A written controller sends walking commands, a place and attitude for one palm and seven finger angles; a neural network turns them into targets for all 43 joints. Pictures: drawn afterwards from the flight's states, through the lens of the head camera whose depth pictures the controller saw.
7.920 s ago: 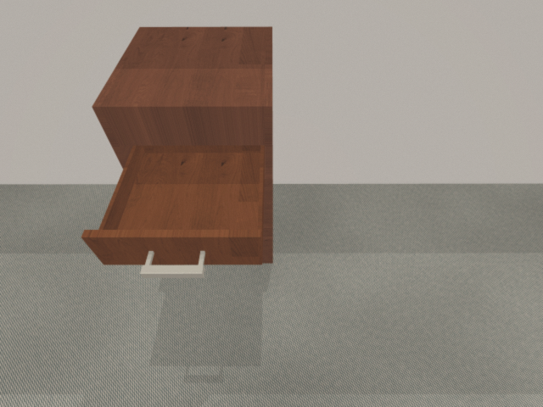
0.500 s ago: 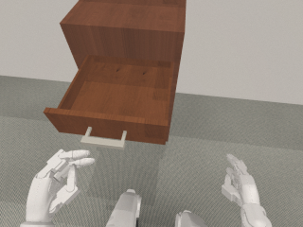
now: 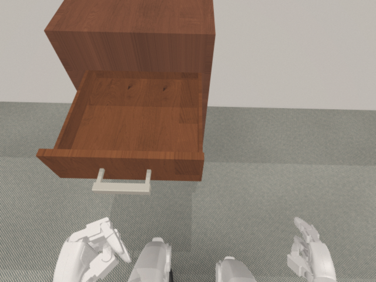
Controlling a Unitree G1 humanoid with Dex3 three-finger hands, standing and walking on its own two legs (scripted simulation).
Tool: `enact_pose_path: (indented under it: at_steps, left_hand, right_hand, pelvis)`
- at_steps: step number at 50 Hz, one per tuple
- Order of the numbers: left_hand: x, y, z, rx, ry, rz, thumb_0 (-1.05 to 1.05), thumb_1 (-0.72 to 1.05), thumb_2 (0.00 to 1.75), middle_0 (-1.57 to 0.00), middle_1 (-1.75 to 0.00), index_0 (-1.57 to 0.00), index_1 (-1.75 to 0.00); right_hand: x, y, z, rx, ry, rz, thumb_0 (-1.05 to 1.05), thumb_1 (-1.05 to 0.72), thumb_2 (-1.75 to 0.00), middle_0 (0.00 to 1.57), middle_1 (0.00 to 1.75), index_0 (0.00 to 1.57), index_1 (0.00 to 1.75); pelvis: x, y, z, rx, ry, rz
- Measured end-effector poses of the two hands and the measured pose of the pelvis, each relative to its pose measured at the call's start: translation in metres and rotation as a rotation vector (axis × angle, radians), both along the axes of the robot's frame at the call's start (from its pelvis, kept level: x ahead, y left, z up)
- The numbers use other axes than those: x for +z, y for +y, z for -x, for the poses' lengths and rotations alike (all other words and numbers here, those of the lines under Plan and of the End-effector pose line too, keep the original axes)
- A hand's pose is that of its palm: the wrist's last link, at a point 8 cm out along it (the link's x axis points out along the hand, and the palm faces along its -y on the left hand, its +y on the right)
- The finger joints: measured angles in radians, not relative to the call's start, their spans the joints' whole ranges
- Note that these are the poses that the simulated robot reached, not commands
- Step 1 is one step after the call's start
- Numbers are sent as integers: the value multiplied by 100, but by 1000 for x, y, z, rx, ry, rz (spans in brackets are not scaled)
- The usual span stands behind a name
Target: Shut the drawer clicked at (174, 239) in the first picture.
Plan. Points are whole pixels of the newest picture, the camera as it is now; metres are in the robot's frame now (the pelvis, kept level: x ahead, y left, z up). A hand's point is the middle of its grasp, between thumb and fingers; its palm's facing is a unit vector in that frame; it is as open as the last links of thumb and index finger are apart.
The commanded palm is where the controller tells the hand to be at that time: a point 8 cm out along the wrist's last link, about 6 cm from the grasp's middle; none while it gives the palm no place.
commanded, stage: raise the hand and make a fist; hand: left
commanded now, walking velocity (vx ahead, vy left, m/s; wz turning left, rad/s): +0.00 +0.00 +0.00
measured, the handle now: (123, 180) +0.35 +0.19 -0.06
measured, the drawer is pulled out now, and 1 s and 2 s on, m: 0.29 0.29 0.29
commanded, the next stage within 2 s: bring the fist close to the handle in 0.82 s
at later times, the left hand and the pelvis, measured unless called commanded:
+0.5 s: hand (112, 258) +0.17 +0.14 +0.05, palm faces +0.06 -1.00 +0.02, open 3.3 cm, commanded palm +0.13 +0.18 +0.05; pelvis +0.00 +0.02 -0.01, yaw +0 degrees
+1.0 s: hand (121, 260) +0.17 +0.13 +0.05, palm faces +0.02 -1.00 +0.02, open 3.3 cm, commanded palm +0.13 +0.19 +0.04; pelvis +0.01 +0.00 -0.01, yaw +0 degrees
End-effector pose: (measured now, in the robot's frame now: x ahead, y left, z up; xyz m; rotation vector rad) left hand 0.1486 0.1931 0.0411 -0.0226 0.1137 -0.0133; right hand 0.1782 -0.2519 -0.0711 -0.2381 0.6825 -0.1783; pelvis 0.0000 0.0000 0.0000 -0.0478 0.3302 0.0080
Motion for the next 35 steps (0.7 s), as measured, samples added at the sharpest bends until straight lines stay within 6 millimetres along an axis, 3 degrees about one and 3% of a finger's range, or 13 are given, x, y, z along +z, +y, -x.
enact_pose_path:
  at_steps: [3, 7, 11, 15, 20, 26, 35]
  left_hand:
    - [-3, -2, -2, 3, -17, 7, 1, 91, 90, -117, -135, -117, -135]
    - [10, 4, -4, 60, -81, -3, 1, 90, 90, -125, -143, -125, -143]
    - [19, 1, -1, 66, -83, 8, 1, 91, 90, -132, -151, -132, -151]
    - [12, -11, 2, 9, -19, 29, 1, 91, 90, -136, -155, -136, -155]
    - [3, -12, 5, 11, 21, 25, 1, 90, 90, -138, -158, -138, -158]
    - [13, -1, 4, 75, -42, -4, 1, 90, 90, -139, -159, -140, -159]
    - [3, -13, -1, 6, 15, -5, 1, 91, 90, -140, -160, -140, -160]
  right_hand:
    - [5, 17, -22, 44, -59, -7, 1, -91, -90, 20, 30, 20, 30]
    - [11, 44, -43, 108, -108, -48, 1, -91, -90, 20, 30, 20, 30]
    - [18, 69, -51, 159, -125, -93, 1, -91, -90, 20, 30, 20, 30]
    - [23, 81, -49, 182, -117, -108, 1, -90, -90, 20, 30, 20, 30]
    - [19, 78, -38, 175, -78, -90, 1, -90, -90, 21, 30, 20, 30]
    - [6, 63, -21, 144, -15, -70, 1, -90, -90, 20, 30, 20, 30]
    - [-1, 43, -6, 70, 32, -60, 1, -90, -90, 20, 30, 20, 30]
  pelvis:
    - [-5, 4, 1, 1, 5, 5]
    - [-8, 9, 2, 8, 0, 13]
    - [-5, 13, 2, 15, -11, 20]
    - [-3, 16, 3, 17, -15, 23]
    - [-5, 16, 4, 14, -9, 25]
    - [-8, 16, 3, 14, -3, 30]
    - [-9, 12, 0, 4, 6, 21]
